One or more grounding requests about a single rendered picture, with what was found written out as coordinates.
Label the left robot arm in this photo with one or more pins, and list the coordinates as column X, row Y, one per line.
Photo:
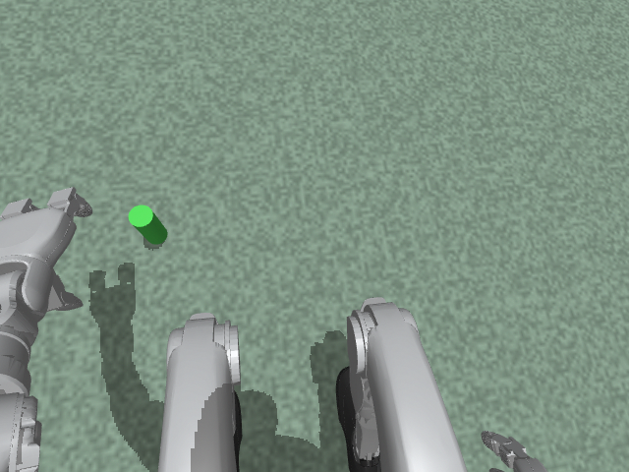
column 25, row 285

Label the right robot hand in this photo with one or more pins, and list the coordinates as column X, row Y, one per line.
column 512, row 453

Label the left robot hand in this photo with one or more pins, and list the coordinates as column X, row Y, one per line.
column 44, row 234

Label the right robot foot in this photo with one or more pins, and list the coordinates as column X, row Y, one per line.
column 346, row 415

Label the can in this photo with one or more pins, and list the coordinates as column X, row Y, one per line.
column 147, row 223

